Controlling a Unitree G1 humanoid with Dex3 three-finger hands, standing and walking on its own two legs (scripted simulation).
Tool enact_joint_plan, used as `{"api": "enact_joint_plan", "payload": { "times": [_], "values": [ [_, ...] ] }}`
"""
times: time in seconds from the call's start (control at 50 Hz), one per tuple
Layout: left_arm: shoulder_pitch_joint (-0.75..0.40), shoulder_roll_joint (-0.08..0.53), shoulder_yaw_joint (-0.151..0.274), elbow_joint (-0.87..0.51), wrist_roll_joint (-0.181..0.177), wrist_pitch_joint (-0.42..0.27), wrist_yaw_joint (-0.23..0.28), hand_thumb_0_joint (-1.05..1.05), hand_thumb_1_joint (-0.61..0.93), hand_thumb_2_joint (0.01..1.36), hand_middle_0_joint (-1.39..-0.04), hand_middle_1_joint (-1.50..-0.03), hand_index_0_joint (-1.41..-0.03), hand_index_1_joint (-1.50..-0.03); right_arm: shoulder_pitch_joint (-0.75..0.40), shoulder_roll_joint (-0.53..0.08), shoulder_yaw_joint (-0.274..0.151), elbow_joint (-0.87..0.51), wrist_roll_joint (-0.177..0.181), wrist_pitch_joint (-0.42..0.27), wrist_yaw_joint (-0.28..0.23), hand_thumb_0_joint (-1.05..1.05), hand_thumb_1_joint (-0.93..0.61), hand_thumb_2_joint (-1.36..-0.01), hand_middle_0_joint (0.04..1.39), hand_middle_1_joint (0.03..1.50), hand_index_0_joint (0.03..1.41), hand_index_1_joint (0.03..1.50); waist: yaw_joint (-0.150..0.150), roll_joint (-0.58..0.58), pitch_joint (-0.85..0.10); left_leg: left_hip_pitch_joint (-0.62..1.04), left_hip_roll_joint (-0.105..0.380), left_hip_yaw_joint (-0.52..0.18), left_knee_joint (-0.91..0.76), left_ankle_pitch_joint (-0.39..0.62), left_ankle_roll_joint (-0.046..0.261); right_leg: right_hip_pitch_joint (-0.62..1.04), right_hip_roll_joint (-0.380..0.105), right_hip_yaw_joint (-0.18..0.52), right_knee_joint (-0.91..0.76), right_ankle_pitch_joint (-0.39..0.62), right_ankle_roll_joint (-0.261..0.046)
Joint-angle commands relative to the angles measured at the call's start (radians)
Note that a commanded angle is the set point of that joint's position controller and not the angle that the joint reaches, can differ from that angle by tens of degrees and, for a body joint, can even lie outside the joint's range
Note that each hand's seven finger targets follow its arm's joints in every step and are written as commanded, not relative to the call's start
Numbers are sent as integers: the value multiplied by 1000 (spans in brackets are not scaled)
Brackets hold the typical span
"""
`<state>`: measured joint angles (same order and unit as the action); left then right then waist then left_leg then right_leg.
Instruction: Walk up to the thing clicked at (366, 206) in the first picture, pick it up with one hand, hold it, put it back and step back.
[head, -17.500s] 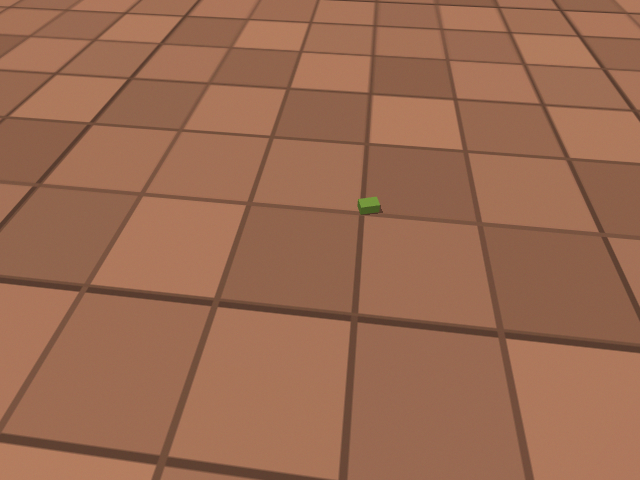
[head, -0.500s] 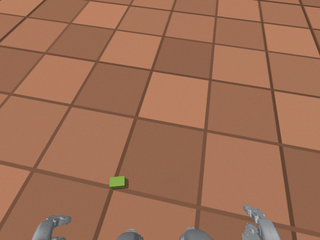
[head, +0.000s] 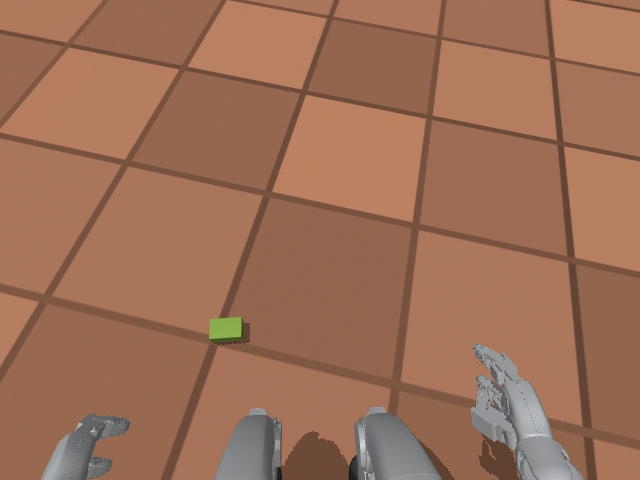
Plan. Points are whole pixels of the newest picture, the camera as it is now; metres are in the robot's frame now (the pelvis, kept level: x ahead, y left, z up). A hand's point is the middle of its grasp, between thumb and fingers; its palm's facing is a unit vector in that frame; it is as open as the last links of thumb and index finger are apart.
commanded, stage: rise first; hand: left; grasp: from above
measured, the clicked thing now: (226, 329) +0.46 +0.23 -0.64
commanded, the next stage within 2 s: none
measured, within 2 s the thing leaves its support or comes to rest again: neither
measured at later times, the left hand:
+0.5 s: hand (152, 399) +0.25 +0.29 -0.33, palm faces -0.46 -0.39 -0.80, open 12.6 cm
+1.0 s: hand (175, 364) +0.33 +0.30 -0.44, palm faces -0.47 -0.06 -0.88, open 11.9 cm
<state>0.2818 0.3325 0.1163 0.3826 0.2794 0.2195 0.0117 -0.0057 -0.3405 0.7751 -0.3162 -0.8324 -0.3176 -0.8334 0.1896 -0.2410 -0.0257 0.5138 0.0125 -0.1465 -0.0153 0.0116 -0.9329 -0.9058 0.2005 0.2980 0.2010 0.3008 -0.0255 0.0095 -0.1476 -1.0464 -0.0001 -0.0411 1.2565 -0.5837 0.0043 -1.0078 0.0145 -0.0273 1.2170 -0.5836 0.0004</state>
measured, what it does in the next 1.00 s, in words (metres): lowers itself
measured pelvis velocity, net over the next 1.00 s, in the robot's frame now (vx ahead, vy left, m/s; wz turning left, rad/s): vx -0.10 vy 0.01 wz -0.09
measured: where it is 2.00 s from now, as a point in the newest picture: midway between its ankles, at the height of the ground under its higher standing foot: outside the picture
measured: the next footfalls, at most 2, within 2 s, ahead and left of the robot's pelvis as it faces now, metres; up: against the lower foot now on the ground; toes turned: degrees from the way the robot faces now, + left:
none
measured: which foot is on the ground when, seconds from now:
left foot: down 0.00-1.00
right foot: down 0.00-1.00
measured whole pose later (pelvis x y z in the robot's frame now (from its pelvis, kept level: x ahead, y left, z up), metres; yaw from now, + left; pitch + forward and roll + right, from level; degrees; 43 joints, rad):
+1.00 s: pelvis -0.10 +0.01 -0.29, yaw -5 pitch +34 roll -7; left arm -0.75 0.70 0.11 1.25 1.20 -0.29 0.31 0.00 -0.15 0.72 -0.42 -0.63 -0.42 -0.64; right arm 0.14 -0.27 -0.02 0.76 -0.08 -0.04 0.10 0.01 -0.90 -0.90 0.20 0.30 0.20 0.30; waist -0.13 0.00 -0.11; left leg -2.21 -0.01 -0.09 2.27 -0.66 0.01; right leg -2.13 0.02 -0.09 2.20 -0.67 0.01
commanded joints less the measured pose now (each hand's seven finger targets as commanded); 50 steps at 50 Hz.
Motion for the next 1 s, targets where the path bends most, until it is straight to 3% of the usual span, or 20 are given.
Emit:
{"api": "enact_joint_plan", "payload": {
  "times": [0.0,0.08,0.1,0.14,0.2,0.24,0.32,0.38,0.5,0.58,0.66,0.68,0.72,0.78,0.88,0.98],
  "values": [
    [-19,193,69,-121,44,-52,19,0,-418,786,-337,-831,-325,-842,-9,-153,-62,-119,2,-52,-1,0,-971,-917,201,300,200,300,-14,67,-269,152,-2,-4,-73,389,10,35,16,-4,-42,320,-32],
    [-161,241,78,-14,126,-130,22,0,-419,793,-320,-841,-310,-849,-25,-168,-70,-88,-3,-69,12,0,-972,-917,201,300,200,300,-25,57,-274,1,-6,0,57,314,15,-125,14,4,84,258,-32],
    [-188,269,100,18,152,-153,28,0,-396,783,-326,-826,-317,-833,-26,-174,-75,-81,-5,-74,13,0,-965,-915,201,300,200,300,-13,64,-289,-32,-11,8,89,283,16,-149,12,8,110,242,-30],
    [-240,250,69,51,196,-202,33,0,-378,790,-316,-831,-310,-836,-38,-176,-77,-65,-7,-83,21,0,-951,-911,201,300,200,300,-20,57,-327,-99,-13,9,140,225,15,-208,14,12,163,202,-29],
    [-335,293,61,30,249,-273,42,0,-362,792,-338,-821,-329,-830,-46,-200,-89,-42,-8,-95,30,0,-950,-912,201,300,200,300,-9,123,-428,-112,-6,-13,200,244,3,-321,14,7,271,198,-35],
    [-386,364,98,72,292,-310,57,0,-353,786,-359,-806,-348,-818,-43,-212,-94,-16,-5,-93,34,0,-958,-915,201,300,200,300,-1,110,-479,-160,-8,-6,267,262,9,-357,17,6,318,216,-34],
    [-500,436,127,186,386,-354,92,0,-355,792,-351,-811,-342,-821,-31,-222,-96,30,-5,-77,43,0,-960,-916,201,300,200,300,16,102,-539,-272,-12,9,381,267,16,-436,17,2,402,220,-33],
    [-622,417,92,268,446,-371,110,0,-312,785,-336,-812,-334,-816,-12,-221,-98,58,-10,-65,55,0,-929,-908,201,300,200,300,4,73,-589,-347,-17,13,454,248,20,-474,19,-6,452,211,-34],
    [-863,551,117,429,577,-440,126,0,-260,742,-416,-732,-408,-742,22,-229,-106,107,-23,-37,66,0,-946,-913,201,300,200,300,5,-6,-617,-567,-19,37,583,71,32,-528,22,-9,511,65,-22],
    [-1009,618,116,458,647,-498,154,0,-208,718,-420,-716,-419,-719,34,-230,-96,135,-36,-23,71,0,-923,-907,200,300,200,300,-5,28,-637,-641,-24,44,648,8,34,-577,26,-5,552,-22,-22],
    [-1108,662,125,500,720,-537,204,0,-176,730,-391,-697,-389,-700,48,-237,-93,158,-51,3,77,0,-880,-896,200,300,200,300,-11,97,-643,-625,-23,32,679,-13,30,-679,30,-36,617,-41,-31],
    [-1119,632,101,535,735,-541,215,0,-184,742,-380,-689,-376,-695,57,-237,-89,167,-54,10,81,0,-878,-895,200,300,200,300,-27,117,-620,-633,-22,25,680,-20,27,-709,30,-51,637,-40,-34],
    [-1141,664,116,565,776,-543,246,0,-169,736,-378,-674,-374,-678,66,-242,-86,175,-59,31,86,0,-871,-893,200,300,200,300,-22,139,-628,-619,-24,14,681,-19,26,-744,30,-66,664,-36,-39],
    [-1199,649,89,602,824,-533,285,0,-159,721,-400,-643,-393,-650,78,-247,-86,180,-68,61,92,0,-885,-897,200,299,200,299,-46,171,-618,-601,-22,-2,689,-13,23,-808,28,-86,699,-17,-44],
    [-1253,634,54,717,884,-514,323,0,-140,702,-422,-600,-413,-609,83,-257,-78,197,-85,88,103,0,-889,-897,200,299,200,299,-77,193,-560,-619,-18,-36,702,-21,18,-908,21,-105,758,-13,-46],
    [-1335,657,36,766,940,-521,347,0,-144,701,-424,-586,-414,-597,78,-265,-64,207,-101,98,114,0,-892,-898,200,300,200,300,-98,239,-549,-632,-17,-47,729,-25,12,-961,16,-109,799,-10,-46]
  ]
}}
